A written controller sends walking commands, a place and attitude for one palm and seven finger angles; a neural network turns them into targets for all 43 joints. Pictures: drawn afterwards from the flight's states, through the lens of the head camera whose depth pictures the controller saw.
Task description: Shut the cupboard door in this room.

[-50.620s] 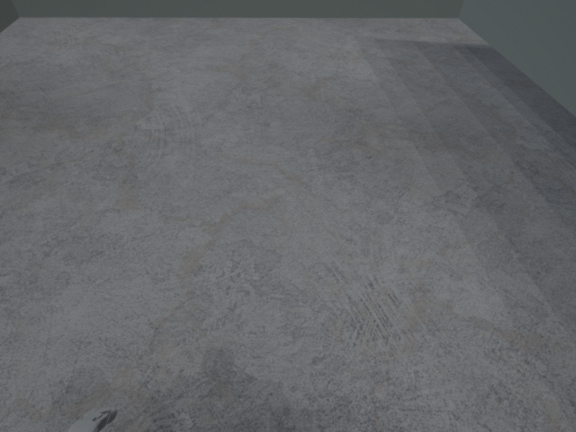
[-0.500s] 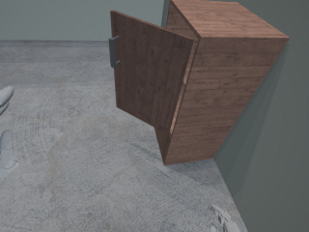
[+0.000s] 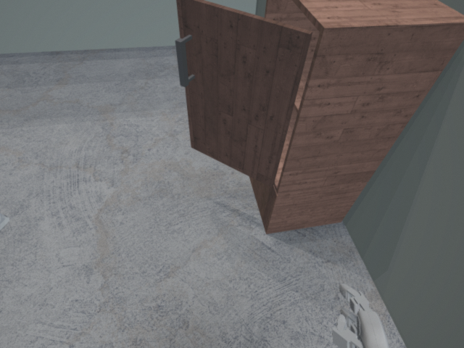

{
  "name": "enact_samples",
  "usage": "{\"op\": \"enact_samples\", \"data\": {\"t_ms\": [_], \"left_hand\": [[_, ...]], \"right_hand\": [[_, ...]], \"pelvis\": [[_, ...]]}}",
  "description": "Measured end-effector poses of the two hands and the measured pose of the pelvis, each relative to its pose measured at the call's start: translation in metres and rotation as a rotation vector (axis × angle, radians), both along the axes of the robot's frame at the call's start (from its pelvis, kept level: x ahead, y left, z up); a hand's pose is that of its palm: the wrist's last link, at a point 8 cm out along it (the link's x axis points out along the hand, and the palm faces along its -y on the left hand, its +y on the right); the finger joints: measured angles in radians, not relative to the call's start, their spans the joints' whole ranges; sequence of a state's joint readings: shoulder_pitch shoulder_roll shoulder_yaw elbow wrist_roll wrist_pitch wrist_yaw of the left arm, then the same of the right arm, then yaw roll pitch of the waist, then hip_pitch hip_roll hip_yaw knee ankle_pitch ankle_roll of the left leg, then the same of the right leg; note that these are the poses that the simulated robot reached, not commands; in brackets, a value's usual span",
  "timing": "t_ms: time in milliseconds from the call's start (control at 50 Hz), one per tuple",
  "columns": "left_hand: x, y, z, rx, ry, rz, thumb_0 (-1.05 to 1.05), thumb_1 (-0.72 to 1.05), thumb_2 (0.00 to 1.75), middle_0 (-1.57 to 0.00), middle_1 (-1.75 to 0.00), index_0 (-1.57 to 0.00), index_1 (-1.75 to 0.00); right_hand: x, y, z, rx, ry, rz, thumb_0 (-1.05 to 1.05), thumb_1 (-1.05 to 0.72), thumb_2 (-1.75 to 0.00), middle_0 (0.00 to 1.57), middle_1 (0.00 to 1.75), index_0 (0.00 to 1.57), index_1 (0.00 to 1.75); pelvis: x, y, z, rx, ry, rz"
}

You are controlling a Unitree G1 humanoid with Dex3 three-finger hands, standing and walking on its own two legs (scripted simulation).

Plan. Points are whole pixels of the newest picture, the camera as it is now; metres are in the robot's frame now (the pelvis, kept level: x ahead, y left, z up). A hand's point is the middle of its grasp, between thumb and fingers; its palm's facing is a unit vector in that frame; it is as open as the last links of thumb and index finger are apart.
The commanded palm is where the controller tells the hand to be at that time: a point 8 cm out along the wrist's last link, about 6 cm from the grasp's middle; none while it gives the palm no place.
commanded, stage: stop stepping back and stand still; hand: left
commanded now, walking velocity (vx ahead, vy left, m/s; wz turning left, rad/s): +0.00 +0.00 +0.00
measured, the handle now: (186, 61) +0.90 +0.17 +0.02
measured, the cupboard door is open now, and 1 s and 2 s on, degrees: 47 47 47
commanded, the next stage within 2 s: let the arm hang, fingers relaxed in 0.12 s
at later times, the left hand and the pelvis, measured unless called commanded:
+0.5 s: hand out of the picture +0.06 +0.18 -0.16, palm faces +0.00 -0.99 -0.16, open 7.3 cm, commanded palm none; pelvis -0.01 +0.01 +0.00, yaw +3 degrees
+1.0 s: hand out of the picture -0.06 +0.21 -0.16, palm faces +0.05 -0.97 -0.25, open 7.4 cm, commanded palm none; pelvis -0.01 +0.02 +0.01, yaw +1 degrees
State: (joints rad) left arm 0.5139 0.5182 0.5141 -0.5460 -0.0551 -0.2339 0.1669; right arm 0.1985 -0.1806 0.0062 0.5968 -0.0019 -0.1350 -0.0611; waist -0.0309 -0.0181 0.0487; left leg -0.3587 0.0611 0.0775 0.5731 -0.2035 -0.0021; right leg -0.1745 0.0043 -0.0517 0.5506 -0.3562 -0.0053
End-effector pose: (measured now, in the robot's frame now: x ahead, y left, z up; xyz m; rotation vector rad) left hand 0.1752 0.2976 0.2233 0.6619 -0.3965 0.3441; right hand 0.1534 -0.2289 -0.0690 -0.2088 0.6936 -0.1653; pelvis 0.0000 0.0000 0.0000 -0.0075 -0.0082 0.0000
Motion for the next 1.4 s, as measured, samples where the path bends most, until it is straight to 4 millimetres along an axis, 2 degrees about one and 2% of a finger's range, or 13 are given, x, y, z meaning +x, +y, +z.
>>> {"op": "enact_samples", "data": {"t_ms": [80, 240, 280, 340, 440, 480, 520, 600, 700, 840, 940, 1220, 1400], "left_hand": [[-0.009, 0.006, -0.008, -0.020, 0.107, 0.051, 0.01, 0.89, 0.90, -0.21, -0.30, -0.21, -0.30], [-0.020, 0.021, -0.067, -0.228, 0.223, 0.157, 0.01, 0.89, 0.90, -0.21, -0.30, -0.21, -0.30], [-0.011, 0.024, -0.110, -0.283, 0.383, 0.156, 0.00, 0.90, 0.90, -0.21, -0.30, -0.20, -0.30], [-0.014, 0.014, -0.199, -0.395, 0.757, 0.174, 0.00, 0.90, 0.90, -0.20, -0.30, -0.20, -0.30], [-0.078, -0.035, -0.314, -0.560, 1.269, 0.164, 0.00, 0.91, 0.90, -0.20, -0.30, -0.20, -0.30], [-0.109, -0.056, -0.344, -0.640, 1.404, 0.167, 0.01, 0.91, 0.90, -0.20, -0.30, -0.20, -0.30], [-0.134, -0.060, -0.361, -0.713, 1.459, 0.233, 0.00, 0.95, 0.90, -0.21, -0.30, -0.20, -0.30], [-0.177, -0.052, -0.371, -0.752, 1.564, 0.319, -0.01, 0.99, 0.90, -0.21, -0.30, -0.20, -0.30], [-0.224, -0.041, -0.362, -0.746, 1.674, 0.420, -0.01, 0.96, 0.90, -0.21, -0.30, -0.20, -0.30], [-0.255, -0.030, -0.345, -0.703, 1.741, 0.511, 0.00, 0.93, 0.90, -0.20, -0.30, -0.20, -0.30], [-0.249, -0.031, -0.346, -0.695, 1.731, 0.504, 0.00, 0.92, 0.90, -0.20, -0.30, -0.20, -0.30], [-0.192, -0.063, -0.360, -0.738, 1.665, 0.356, 0.00, 0.91, 0.90, -0.20, -0.30, -0.20, -0.30], [-0.187, -0.068, -0.360, -0.746, 1.678, 0.362, 0.00, 0.91, 0.90, -0.20, -0.30, -0.20, -0.30]], "right_hand": [[-0.003, 0.014, -0.011, 0.072, 0.038, 0.002, 0.01, -0.91, -0.90, 0.20, 0.30, 0.21, 0.30], [-0.010, 0.015, -0.022, 0.029, 0.121, 0.033, 0.01, -0.90, -0.90, 0.20, 0.30, 0.21, 0.30], [-0.007, 0.009, -0.029, 0.022, 0.145, 0.089, 0.01, -0.90, -0.90, 0.20, 0.30, 0.21, 0.30], [-0.006, -0.003, -0.039, 0.003, 0.181, 0.100, 0.01, -0.90, -0.90, 0.20, 0.30, 0.21, 0.30], [-0.029, -0.014, -0.041, -0.023, 0.266, 0.057, 0.01, -0.91, -0.90, 0.20, 0.30, 0.21, 0.30], [-0.047, -0.016, -0.041, -0.041, 0.335, 0.045, 0.01, -0.91, -0.90, 0.20, 0.30, 0.21, 0.30], [-0.067, -0.015, -0.041, -0.056, 0.416, 0.038, 0.01, -0.91, -0.90, 0.20, 0.30, 0.20, 0.30], [-0.104, -0.010, -0.045, -0.058, 0.559, 0.022, 0.01, -0.91, -0.90, 0.20, 0.30, 0.20, 0.30], [-0.132, 0.003, -0.055, -0.007, 0.643, -0.007, 0.01, -0.91, -0.90, 0.20, 0.30, 0.20, 0.30], [-0.147, 0.022, -0.070, 0.079, 0.667, -0.032, 0.01, -0.91, -0.90, 0.20, 0.30, 0.20, 0.30], [-0.154, 0.024, -0.072, 0.099, 0.676, -0.054, 0.01, -0.91, -0.90, 0.20, 0.30, 0.21, 0.30], [-0.165, 0.019, -0.065, 0.079, 0.709, -0.098, 0.00, -0.91, -0.90, 0.20, 0.30, 0.20, 0.30], [-0.161, 0.025, -0.065, 0.093, 0.719, -0.096, 0.00, -0.91, -0.90, 0.20, 0.30, 0.20, 0.30]], "pelvis": [[0.006, 0.003, 0.004, -0.013, 0.021, -0.002], [0.013, 0.011, 0.003, -0.004, 0.009, 0.017], [0.007, 0.014, -0.001, -0.002, 0.012, 0.029], [-0.003, 0.018, -0.005, -0.001, 0.013, 0.032], [-0.011, 0.016, -0.006, 0.002, 0.010, 0.036], [-0.011, 0.014, -0.005, 0.002, 0.005, 0.042], [-0.011, 0.012, -0.004, -0.004, 0.002, 0.052], [-0.011, 0.011, 0.000, -0.018, -0.003, 0.063], [-0.013, 0.016, 0.005, -0.020, -0.007, 0.059], [-0.013, 0.021, 0.009, -0.008, -0.015, 0.039], [-0.011, 0.021, 0.010, -0.002, -0.024, 0.029], [-0.004, 0.018, 0.011, 0.004, -0.023, 0.022], [0.003, 0.016, 0.012, 0.004, -0.020, 0.023]]}}
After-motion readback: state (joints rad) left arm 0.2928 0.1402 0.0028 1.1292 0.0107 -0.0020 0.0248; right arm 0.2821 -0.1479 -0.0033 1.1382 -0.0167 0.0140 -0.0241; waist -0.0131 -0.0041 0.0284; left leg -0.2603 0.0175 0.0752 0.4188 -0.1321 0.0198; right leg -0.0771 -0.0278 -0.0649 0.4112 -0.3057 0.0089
